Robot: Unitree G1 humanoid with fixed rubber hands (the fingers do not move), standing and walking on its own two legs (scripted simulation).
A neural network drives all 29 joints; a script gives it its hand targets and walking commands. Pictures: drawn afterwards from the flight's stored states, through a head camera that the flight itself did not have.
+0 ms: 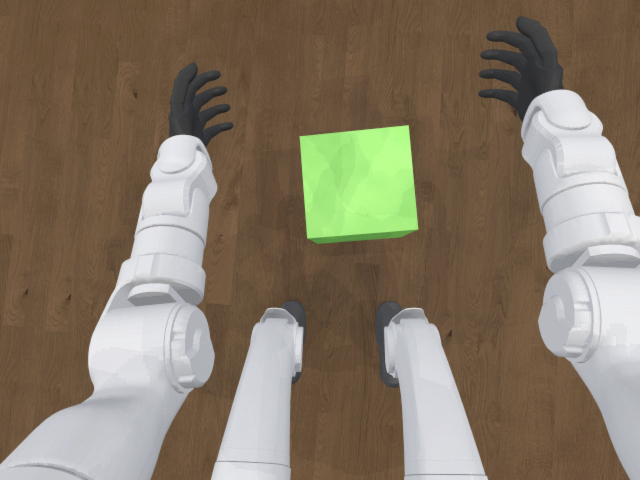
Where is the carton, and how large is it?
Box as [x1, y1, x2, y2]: [300, 125, 417, 243]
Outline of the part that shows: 408,125 300,136 307,238 317,243 401,236 417,229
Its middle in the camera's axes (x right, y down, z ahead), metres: +0.09 -0.10 +0.85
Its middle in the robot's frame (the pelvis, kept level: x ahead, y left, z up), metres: +0.48 -0.02 -0.51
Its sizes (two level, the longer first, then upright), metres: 0.210 0.200 0.250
